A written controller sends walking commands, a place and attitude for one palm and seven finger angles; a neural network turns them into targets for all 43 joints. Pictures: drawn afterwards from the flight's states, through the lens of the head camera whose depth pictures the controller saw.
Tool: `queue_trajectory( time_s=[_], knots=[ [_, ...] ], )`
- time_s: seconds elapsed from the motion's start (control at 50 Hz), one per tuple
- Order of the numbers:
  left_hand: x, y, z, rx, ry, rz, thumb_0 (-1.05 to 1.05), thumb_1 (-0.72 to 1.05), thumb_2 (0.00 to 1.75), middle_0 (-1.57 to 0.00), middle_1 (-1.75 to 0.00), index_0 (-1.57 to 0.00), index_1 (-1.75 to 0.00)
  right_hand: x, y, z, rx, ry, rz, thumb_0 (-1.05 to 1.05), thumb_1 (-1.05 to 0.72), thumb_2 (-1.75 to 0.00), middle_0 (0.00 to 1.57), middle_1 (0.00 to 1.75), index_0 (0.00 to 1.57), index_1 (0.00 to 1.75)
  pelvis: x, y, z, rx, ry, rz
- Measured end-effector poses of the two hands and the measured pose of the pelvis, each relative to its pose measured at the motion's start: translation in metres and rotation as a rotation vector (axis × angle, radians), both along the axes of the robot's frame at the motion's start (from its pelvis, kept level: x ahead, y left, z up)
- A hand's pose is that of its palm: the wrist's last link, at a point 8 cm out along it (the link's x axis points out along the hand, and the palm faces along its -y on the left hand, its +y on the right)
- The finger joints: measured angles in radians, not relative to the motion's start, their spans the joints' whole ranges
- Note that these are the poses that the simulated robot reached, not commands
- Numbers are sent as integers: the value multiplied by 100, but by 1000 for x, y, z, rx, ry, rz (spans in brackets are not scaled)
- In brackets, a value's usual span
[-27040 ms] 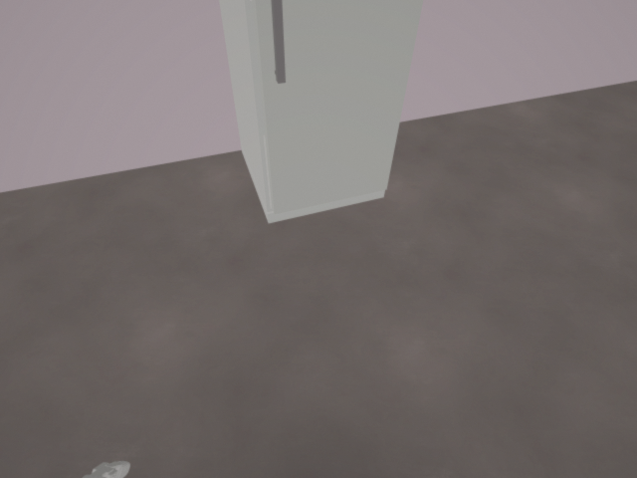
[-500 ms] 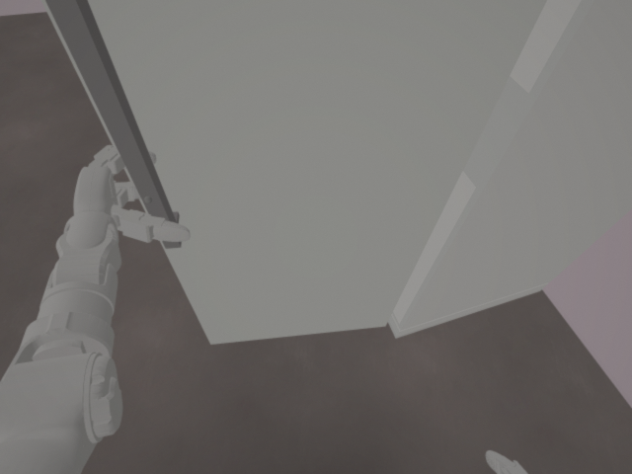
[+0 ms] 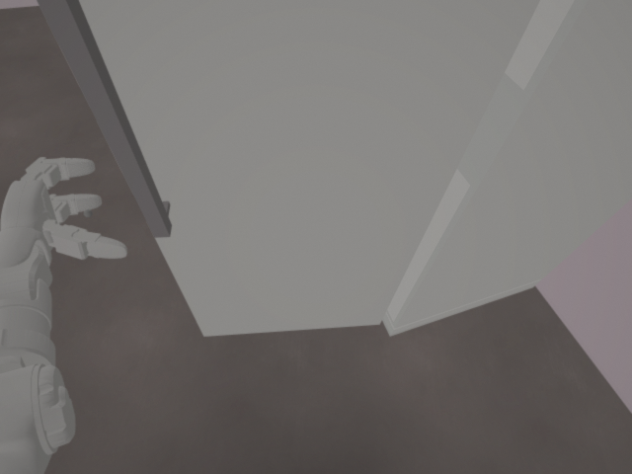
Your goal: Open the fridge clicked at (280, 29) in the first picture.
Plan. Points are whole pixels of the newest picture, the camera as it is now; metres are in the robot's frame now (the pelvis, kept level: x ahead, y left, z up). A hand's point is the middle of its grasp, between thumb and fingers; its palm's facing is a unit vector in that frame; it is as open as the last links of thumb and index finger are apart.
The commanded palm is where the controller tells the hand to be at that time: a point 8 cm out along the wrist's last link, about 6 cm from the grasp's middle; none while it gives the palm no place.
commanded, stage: slip the hand off the handle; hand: left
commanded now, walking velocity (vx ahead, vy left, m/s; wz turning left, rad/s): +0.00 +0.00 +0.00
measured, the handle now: (114, 102) +0.51 +0.25 +0.18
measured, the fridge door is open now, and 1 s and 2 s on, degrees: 76 76 76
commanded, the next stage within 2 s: draw the hand back to the body in 1.34 s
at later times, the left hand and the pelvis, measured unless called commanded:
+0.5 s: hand (70, 247) +0.38 +0.31 +0.05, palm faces +0.20 -0.97 -0.16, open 14.7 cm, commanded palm +0.34 +0.35 +0.09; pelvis -0.01 +0.02 +0.00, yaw +0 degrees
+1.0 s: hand (56, 307) +0.29 +0.29 +0.06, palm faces +0.28 -0.94 -0.18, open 14.7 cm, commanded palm +0.27 +0.33 +0.09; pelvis -0.01 +0.00 +0.00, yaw +2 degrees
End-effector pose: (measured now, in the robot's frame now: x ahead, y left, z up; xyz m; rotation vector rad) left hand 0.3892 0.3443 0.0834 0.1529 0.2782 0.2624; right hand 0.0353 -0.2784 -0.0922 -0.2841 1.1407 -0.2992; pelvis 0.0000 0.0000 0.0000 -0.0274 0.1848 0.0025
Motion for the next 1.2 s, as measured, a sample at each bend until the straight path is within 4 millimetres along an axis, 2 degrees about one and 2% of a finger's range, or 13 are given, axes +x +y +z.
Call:
queue_trajectory(
  time_s=[0.12,0.22,0.28,0.48,0.68,0.9,0.96,1.08,1.2],
  knots=[
    [-7,16,6,-8,-49,14,-1,-55,20,-25,-115,-26,-115,5,3,4,-15,-38,8,1,-91,-90,20,30,20,30,-5,2,-1,-3,-2,-5],
    [-16,33,6,1,-14,6,-1,-55,20,-25,-115,-26,-115,7,10,4,-13,-52,26,1,-91,-90,20,30,20,30,-10,6,-2,-8,3,1],
    [-23,37,4,12,-12,-18,-1,-55,20,-25,-115,-25,-115,7,15,3,-8,-57,35,1,-91,-90,20,30,21,30,-12,10,-3,-11,5,1],
    [-41,17,-15,-21,-33,-43,-1,-55,20,-25,-115,-25,-115,24,35,2,20,-119,69,1,-91,-90,20,30,21,30,-13,20,-4,-14,-12,7],
    [-65,2,-1,2,-73,-23,-1,-55,20,-25,-115,-26,-115,60,51,6,77,-261,109,1,-91,-90,20,30,21,30,-8,20,-1,-9,-47,0],
    [-120,-5,-8,1,-33,25,-1,-55,20,-25,-115,-26,-115,100,44,17,80,-371,189,1,-91,-90,20,30,21,30,-8,6,0,2,-80,18],
    [-128,-6,-9,4,-37,36,-1,-55,20,-25,-115,-26,-115,108,40,19,64,-388,212,1,-91,-90,20,30,21,30,-10,0,0,3,-90,29],
    [-122,-7,-2,10,-43,37,-1,-55,20,-25,-115,-26,-115,112,29,20,38,-401,228,1,-91,-90,20,30,21,30,-16,-10,-1,4,-95,44],
    [-107,-11,5,-2,-34,4,-1,-55,20,-25,-115,-26,-115,100,17,16,40,-391,186,1,-91,-90,20,30,21,30,-15,-16,0,8,-85,31]
  ],
)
